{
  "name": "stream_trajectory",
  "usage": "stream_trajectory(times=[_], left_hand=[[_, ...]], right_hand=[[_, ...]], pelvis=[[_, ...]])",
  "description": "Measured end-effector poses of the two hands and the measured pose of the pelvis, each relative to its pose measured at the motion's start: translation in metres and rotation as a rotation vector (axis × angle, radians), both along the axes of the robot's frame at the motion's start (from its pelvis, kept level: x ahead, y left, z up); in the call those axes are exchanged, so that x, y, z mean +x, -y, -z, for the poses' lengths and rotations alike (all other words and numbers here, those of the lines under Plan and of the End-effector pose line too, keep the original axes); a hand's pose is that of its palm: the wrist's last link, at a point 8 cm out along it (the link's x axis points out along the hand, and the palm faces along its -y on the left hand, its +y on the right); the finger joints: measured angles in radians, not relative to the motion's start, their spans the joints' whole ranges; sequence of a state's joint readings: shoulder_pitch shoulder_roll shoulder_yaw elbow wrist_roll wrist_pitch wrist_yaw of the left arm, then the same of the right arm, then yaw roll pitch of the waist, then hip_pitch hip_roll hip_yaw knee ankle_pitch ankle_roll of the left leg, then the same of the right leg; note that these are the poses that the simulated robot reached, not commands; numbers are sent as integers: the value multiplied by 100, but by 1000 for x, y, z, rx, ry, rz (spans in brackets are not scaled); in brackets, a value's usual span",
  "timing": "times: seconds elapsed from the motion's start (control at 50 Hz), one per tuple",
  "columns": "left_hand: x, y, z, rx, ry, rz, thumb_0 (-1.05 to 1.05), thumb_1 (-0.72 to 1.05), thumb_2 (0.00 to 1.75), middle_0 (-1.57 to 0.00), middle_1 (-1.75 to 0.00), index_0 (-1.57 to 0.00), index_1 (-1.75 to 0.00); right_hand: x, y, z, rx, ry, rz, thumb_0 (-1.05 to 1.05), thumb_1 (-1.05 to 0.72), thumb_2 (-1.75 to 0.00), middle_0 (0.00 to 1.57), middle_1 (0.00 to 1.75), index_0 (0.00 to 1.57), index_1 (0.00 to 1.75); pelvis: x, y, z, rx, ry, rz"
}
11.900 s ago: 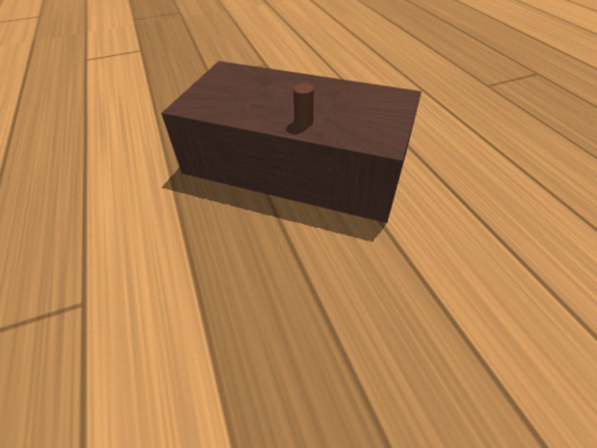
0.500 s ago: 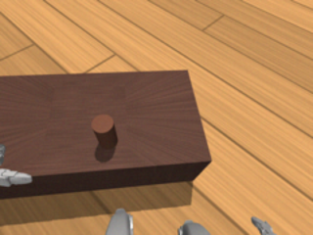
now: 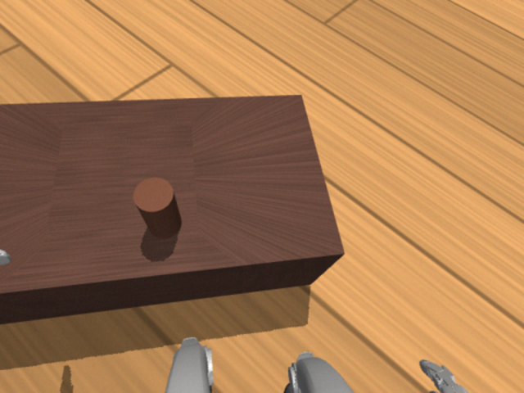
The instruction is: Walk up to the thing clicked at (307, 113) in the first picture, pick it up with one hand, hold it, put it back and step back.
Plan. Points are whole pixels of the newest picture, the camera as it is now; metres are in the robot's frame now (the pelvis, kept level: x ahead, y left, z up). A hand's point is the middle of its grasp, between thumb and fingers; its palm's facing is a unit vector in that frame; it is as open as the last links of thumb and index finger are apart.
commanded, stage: go down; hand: left
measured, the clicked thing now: (159, 210) +0.51 +0.20 -0.25
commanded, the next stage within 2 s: none
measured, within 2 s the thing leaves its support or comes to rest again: neither
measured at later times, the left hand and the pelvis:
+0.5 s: hand out of the picture +0.39 +0.39 +0.02, palm faces +0.21 -0.98 -0.06, open 17.3 cm; pelvis +0.00 +0.01 -0.01, yaw +0 degrees
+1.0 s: hand out of the picture +0.41 +0.39 +0.03, palm faces +0.22 -0.98 -0.05, open 17.2 cm; pelvis -0.01 +0.01 -0.02, yaw -1 degrees
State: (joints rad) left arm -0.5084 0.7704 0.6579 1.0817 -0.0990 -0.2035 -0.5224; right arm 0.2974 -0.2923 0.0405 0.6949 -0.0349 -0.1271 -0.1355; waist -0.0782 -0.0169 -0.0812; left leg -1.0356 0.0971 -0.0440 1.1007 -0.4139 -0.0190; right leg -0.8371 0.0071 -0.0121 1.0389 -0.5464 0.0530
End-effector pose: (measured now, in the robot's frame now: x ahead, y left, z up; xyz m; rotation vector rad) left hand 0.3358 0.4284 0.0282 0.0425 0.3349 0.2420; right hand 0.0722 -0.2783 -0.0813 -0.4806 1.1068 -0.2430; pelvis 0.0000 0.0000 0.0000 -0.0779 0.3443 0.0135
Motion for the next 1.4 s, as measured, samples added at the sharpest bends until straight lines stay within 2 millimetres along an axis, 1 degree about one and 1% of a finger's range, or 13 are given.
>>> stream_trajectory(times=[0.3,0.58,0.84,1.4], left_hand=[[12,-6,-4,-5,42,10,-1,-46,7,-4,0,-2,-2],[28,-9,-6,-5,88,18,-1,-45,6,-4,0,-2,-2],[34,-12,-8,-6,115,19,-1,-46,6,-4,-1,-3,-3],[53,-19,-20,-8,180,27,-1,-43,6,-4,-2,-2,-3]], right_hand=[[6,-12,4,9,10,-7,0,-91,-91,20,30,20,30],[-10,-15,10,8,-44,4,0,-91,-91,20,30,20,30],[-19,-13,12,-2,-63,3,0,-91,-91,20,30,20,30],[-20,-15,15,-5,-81,-8,0,-91,-90,20,30,20,30]], pelvis=[[0,-6,3,-9,-11,-1],[-2,-9,9,-17,-28,1],[-6,-9,14,-21,-39,1],[-6,-8,19,-29,-63,0]])
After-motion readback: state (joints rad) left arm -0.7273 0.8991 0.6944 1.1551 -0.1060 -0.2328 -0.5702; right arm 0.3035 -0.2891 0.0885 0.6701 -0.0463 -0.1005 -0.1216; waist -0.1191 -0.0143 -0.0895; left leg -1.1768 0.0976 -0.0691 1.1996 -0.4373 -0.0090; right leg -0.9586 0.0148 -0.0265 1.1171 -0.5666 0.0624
